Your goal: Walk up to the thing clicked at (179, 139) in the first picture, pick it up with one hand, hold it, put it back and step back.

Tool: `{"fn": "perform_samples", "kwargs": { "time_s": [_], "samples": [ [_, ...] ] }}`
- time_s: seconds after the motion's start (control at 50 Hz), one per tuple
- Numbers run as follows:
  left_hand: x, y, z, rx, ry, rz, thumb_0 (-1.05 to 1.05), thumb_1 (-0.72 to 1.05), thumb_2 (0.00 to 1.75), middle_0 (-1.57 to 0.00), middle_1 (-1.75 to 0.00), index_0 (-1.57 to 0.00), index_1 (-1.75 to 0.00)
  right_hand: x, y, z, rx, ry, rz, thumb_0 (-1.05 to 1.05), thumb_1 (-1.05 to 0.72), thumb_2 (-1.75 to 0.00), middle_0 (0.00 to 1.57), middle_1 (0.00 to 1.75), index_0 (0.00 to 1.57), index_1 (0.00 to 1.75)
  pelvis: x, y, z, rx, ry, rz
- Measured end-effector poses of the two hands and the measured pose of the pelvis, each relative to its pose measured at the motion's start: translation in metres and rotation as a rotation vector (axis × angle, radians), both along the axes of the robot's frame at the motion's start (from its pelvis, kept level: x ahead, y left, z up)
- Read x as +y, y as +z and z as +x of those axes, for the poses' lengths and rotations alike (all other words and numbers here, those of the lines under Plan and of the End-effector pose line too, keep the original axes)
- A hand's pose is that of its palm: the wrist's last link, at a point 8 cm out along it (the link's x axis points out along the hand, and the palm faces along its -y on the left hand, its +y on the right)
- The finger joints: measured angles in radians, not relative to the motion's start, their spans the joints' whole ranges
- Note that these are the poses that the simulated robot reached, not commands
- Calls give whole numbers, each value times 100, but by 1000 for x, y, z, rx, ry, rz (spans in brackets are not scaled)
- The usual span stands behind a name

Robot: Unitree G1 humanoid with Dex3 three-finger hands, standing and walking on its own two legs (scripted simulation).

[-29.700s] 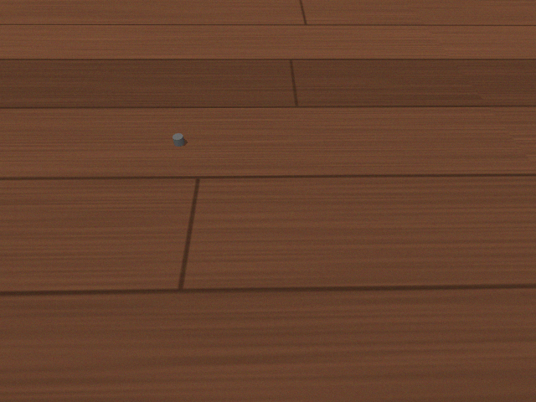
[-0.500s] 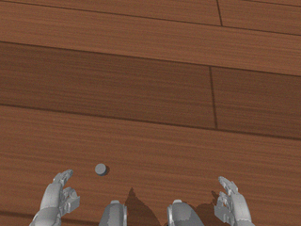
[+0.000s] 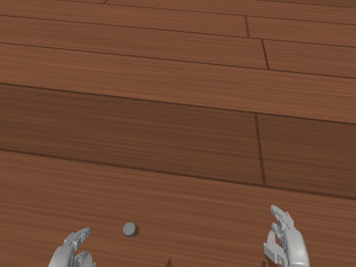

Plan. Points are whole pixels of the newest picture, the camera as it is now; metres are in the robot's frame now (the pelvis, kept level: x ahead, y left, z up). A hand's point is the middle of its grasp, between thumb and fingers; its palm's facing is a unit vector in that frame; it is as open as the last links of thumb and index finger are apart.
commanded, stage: home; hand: left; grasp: from above
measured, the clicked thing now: (129, 230) +0.43 +0.22 -0.69
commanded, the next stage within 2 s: stand in 1.74 s
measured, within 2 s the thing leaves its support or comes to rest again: neither
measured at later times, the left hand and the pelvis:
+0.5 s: hand out of the picture +0.16 +0.18 -0.05, palm faces +0.03 -0.98 -0.20, open 7.4 cm; pelvis -0.01 +0.00 +0.00, yaw +0 degrees
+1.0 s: hand (97, 265) +0.16 +0.17 -0.05, palm faces +0.03 -0.98 -0.21, open 7.4 cm; pelvis +0.00 -0.01 +0.00, yaw +0 degrees
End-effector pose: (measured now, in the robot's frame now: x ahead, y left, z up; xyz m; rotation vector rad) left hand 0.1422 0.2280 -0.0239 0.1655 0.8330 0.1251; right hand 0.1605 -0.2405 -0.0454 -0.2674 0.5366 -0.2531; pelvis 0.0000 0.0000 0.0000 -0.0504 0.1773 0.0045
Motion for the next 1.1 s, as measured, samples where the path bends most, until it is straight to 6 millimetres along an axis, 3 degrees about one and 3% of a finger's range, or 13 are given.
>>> {"fn": "perform_samples", "kwargs": {
  "time_s": [0.44, 1.1],
  "samples": [
    [-2, 1, -1, -7, -16, 7, 2, 90, 90, -20, -30, -20, -29, -1, -13, -26, 59, -28, 13, 2, -90, -90, 21, 30, 21, 30, 0, -1, -6, -7, -7, 1],
    [-8, 1, 9, -4, -17, 8, 2, 90, 90, -20, -30, -20, -29, -11, -15, -13, 60, -34, 7, 2, -90, -90, 21, 30, 21, 30, -6, -2, 5, 8, -9, 7]
  ]
}}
